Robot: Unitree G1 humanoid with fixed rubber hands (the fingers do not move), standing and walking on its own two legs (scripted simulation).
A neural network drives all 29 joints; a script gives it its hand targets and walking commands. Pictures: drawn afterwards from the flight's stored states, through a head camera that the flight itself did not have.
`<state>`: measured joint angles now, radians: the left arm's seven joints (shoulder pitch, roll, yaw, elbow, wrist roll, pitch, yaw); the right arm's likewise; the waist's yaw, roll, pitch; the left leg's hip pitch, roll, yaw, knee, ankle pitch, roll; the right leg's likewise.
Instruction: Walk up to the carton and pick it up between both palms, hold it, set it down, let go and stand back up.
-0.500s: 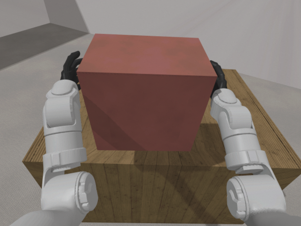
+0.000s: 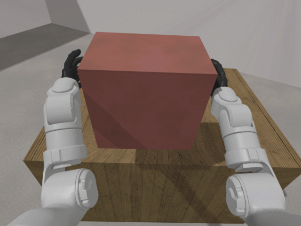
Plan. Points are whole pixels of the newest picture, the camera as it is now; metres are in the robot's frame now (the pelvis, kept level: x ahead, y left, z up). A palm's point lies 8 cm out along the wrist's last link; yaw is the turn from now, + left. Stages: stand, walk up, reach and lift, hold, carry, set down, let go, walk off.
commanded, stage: hold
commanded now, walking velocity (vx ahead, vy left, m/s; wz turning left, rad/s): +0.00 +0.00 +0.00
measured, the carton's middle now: (146, 94) +0.41 +0.01 +0.17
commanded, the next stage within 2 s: none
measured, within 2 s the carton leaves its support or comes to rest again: neither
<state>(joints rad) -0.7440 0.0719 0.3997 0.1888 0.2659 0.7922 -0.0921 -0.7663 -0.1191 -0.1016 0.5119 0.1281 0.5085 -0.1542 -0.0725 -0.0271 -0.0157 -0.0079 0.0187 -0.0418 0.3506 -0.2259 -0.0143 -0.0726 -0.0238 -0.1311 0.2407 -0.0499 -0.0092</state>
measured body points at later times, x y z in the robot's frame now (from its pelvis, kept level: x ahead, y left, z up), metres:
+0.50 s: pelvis +0.00 +0.00 +0.00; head -0.05 +0.02 +0.45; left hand +0.38 +0.20 +0.23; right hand +0.38 -0.17 +0.22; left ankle -0.01 +0.13 -0.75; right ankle +0.06 -0.12 -0.75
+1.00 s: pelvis +0.00 +0.00 +0.00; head -0.05 +0.02 +0.45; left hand +0.38 +0.19 +0.23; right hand +0.39 -0.17 +0.22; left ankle -0.01 +0.13 -0.75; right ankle +0.06 -0.12 -0.75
